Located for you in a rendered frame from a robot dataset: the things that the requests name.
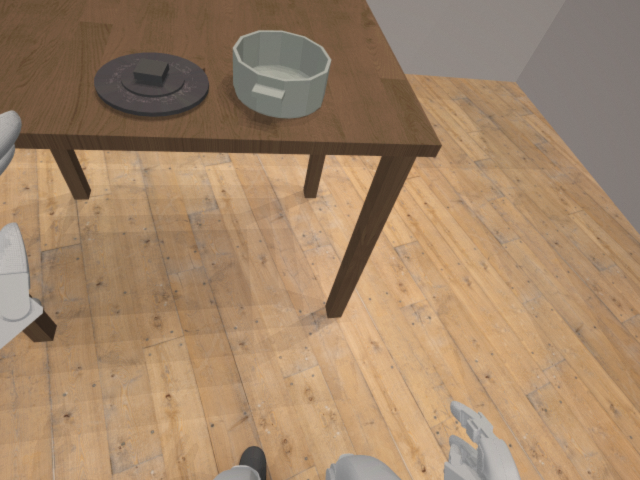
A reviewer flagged right robot hand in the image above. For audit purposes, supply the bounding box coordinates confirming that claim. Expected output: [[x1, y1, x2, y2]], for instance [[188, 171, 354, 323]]
[[444, 401, 521, 480]]

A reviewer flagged left robot hand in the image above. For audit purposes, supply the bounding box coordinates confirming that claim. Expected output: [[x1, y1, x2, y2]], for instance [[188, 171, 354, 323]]
[[0, 110, 43, 349]]

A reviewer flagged pot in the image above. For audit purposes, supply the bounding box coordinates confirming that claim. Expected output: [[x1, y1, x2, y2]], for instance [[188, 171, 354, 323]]
[[233, 30, 331, 119]]

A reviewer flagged robot right thigh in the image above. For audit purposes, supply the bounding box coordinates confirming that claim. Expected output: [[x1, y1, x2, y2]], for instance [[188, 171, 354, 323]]
[[326, 455, 401, 480]]

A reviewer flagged knob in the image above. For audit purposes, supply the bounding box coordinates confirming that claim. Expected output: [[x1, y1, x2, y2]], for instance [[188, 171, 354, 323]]
[[133, 58, 169, 83]]

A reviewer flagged table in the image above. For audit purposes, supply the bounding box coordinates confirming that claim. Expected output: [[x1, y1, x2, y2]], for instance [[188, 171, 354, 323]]
[[0, 0, 442, 342]]

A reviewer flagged left robot shin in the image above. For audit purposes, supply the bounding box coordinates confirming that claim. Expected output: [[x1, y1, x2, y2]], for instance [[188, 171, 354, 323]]
[[231, 465, 260, 478]]

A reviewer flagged lid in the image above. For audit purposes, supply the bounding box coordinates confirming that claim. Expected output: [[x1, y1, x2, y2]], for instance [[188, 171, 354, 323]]
[[94, 53, 209, 117]]

